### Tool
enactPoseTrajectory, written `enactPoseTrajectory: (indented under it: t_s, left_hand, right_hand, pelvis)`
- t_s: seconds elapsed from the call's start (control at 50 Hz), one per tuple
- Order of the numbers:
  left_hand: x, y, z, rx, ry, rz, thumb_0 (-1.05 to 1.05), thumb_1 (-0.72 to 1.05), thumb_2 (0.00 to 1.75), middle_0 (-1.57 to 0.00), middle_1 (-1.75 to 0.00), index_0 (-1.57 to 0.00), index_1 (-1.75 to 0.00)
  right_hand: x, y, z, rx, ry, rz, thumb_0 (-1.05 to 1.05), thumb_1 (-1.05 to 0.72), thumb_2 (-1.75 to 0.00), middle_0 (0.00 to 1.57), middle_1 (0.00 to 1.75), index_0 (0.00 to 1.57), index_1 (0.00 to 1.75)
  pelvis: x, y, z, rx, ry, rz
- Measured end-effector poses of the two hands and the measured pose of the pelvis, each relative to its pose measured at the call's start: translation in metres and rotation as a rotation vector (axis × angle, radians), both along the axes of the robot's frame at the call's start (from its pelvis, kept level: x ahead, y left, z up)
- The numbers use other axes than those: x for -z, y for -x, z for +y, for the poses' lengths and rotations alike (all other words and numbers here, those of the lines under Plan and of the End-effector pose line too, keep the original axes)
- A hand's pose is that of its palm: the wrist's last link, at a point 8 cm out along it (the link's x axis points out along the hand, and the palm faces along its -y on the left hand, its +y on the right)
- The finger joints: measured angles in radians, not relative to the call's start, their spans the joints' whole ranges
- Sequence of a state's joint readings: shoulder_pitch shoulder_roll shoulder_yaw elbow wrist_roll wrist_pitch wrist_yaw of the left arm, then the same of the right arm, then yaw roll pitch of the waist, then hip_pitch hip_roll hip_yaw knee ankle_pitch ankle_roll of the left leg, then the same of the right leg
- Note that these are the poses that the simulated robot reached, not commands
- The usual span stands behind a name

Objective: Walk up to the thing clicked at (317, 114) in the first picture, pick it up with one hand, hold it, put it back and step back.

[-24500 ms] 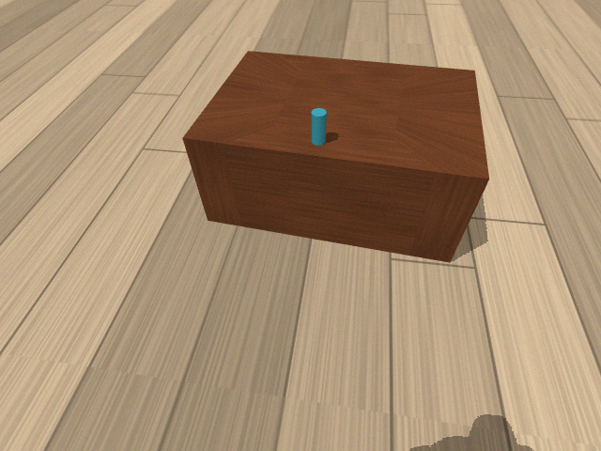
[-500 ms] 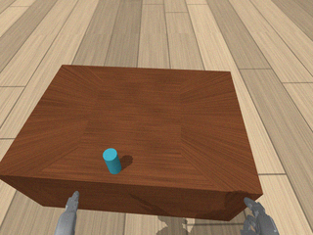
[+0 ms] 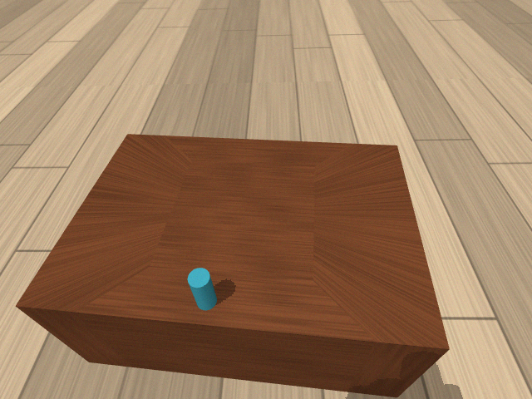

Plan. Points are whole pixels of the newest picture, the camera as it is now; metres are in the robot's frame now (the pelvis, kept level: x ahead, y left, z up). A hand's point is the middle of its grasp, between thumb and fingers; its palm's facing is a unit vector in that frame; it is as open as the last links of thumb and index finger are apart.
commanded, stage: stand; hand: left
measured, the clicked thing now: (203, 289) +0.43 +0.19 -0.26
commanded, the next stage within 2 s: step back in 2.00 s
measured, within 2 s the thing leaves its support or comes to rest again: neither
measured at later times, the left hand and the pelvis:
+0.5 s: hand out of the picture +0.03 +0.24 -0.14, palm faces +0.01 -0.94 -0.35, open 7.4 cm; pelvis -0.02 -0.01 +0.02, yaw +0 degrees
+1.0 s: hand out of the picture +0.07 +0.24 -0.14, palm faces -0.01 -0.94 -0.33, open 7.4 cm; pelvis +0.01 -0.01 +0.02, yaw +0 degrees
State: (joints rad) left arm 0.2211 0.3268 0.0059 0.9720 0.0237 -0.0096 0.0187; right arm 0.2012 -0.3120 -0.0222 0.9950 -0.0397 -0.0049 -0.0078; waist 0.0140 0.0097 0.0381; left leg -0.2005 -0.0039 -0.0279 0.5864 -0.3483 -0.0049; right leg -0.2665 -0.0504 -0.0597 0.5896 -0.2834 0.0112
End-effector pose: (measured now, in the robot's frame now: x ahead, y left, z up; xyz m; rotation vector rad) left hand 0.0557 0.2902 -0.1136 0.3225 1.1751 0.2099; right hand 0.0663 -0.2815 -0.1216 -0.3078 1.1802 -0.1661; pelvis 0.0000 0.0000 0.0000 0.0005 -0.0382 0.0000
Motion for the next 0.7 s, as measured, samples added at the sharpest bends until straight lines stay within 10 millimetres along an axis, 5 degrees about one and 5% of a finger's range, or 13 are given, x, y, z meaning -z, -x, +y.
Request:
enactPoseTrajectory:
  t_s: [0.2,0.7]
  left_hand:
    - [-0.007,0.011,-0.007,-0.020,0.008,0.025,0.00,0.88,0.90,-0.20,-0.30,-0.20,-0.30]
    - [-0.007,0.028,-0.010,-0.043,0.014,0.118,0.00,0.90,0.90,-0.20,-0.30,-0.20,-0.30]
  right_hand:
    - [-0.003,0.017,-0.003,0.014,-0.023,0.040,0.01,-0.91,-0.89,0.20,0.30,0.20,0.30]
    - [-0.007,0.038,-0.020,0.029,-0.003,0.119,0.01,-0.91,-0.89,0.20,0.30,0.20,0.30]
  pelvis:
    - [-0.011,0.008,-0.007,-0.010,-0.002,-0.031]
    - [-0.016,0.013,-0.014,0.002,-0.001,-0.015]
